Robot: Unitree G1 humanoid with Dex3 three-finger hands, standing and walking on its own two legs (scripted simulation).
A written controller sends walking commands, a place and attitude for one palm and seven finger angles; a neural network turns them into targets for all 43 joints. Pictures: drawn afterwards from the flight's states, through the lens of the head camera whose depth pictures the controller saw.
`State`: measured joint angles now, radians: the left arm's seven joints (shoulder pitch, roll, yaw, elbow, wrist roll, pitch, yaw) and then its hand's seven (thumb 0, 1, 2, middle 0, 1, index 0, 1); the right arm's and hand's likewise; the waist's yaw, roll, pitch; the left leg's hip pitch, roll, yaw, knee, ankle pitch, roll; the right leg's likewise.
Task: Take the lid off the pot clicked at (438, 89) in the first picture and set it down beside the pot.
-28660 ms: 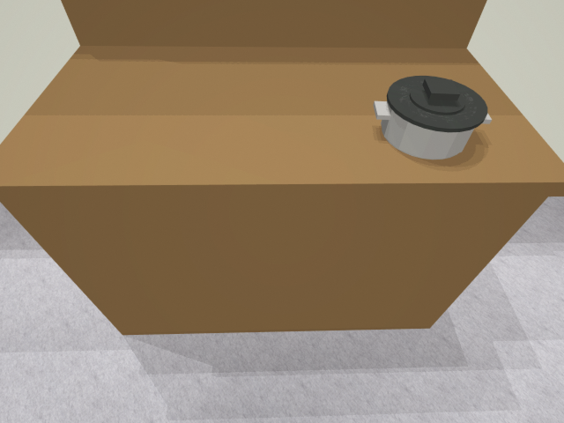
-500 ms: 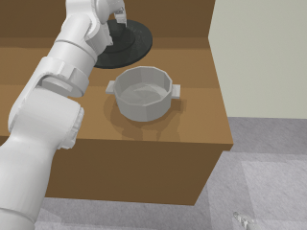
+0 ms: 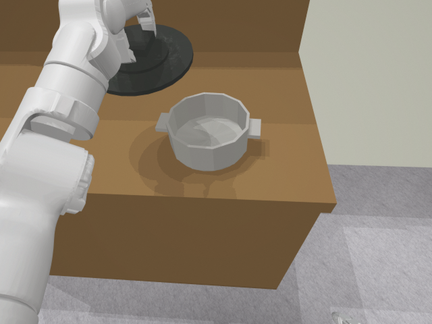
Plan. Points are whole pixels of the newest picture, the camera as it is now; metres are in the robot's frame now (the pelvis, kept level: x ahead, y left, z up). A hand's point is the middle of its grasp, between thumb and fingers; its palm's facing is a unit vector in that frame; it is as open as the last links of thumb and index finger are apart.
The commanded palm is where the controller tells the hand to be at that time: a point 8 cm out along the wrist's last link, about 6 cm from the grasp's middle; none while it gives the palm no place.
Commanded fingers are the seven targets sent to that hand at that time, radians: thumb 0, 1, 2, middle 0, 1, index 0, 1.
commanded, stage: move the lid sideways beside the pot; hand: left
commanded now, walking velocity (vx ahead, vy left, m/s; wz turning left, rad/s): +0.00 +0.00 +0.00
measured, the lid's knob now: (134, 42) +0.52 +0.12 +0.26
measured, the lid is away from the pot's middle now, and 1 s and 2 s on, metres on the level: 0.12 0.25 0.22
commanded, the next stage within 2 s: lower the lid onto the table in 1.04 s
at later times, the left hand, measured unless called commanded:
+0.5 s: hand (87, 44) +0.48 +0.18 +0.28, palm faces -0.20 -0.04 -0.98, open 8.9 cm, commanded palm +0.47 +0.19 +0.35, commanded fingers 0.00 0.48 1.16 -0.71 -0.96 -0.73 -0.90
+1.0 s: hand (45, 51) +0.48 +0.25 +0.27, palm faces -0.21 -0.04 -0.98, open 8.9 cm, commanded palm +0.48 +0.24 +0.35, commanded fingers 0.00 0.48 1.16 -0.71 -0.96 -0.73 -0.90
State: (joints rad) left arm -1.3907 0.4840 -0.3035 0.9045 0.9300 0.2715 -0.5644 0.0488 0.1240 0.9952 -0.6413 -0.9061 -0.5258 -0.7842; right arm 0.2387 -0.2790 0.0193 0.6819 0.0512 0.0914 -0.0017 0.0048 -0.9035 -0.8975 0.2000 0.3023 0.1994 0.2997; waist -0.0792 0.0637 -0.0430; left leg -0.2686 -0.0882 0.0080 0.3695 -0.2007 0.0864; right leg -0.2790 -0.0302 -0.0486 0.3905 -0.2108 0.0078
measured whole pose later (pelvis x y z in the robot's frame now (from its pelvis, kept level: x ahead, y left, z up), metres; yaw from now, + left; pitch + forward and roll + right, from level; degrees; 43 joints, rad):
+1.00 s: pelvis +0.00 +0.00 +0.00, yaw +0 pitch +7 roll -1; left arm -1.34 0.75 -0.22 0.91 0.95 0.14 -0.61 0.05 0.13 1.00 -0.65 -0.91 -0.52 -0.78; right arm 0.25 -0.29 0.02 0.67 0.08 0.15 -0.02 0.00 -0.90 -0.90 0.20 0.30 0.20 0.30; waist -0.09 0.05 -0.02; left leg -0.30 -0.08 0.00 0.41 -0.22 0.09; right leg -0.28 -0.02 -0.06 0.36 -0.20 0.01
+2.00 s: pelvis +0.00 +0.00 +0.00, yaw +0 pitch +6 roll -1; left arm -1.27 0.66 -0.23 1.00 0.94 0.17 -0.56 0.05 0.13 1.00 -0.65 -0.91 -0.52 -0.79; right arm 0.28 -0.30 0.01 0.69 0.07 0.11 -0.02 0.00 -0.90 -0.90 0.20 0.30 0.20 0.30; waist -0.10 0.04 -0.02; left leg -0.31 -0.07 -0.01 0.42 -0.22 0.09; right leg -0.28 -0.01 -0.06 0.38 -0.20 0.01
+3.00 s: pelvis +0.01 +0.01 +0.00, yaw -1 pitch +10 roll -2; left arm -1.17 0.67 -0.16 1.07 0.95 0.03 -0.51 0.05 0.14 0.99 -0.65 -0.91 -0.51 -0.79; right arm 0.30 -0.28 0.00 0.69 0.06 0.13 -0.02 0.00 -0.90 -0.90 0.20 0.30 0.20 0.30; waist -0.13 0.04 -0.03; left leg -0.37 -0.07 0.01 0.47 -0.26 0.10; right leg -0.34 -0.01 -0.05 0.40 -0.22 0.02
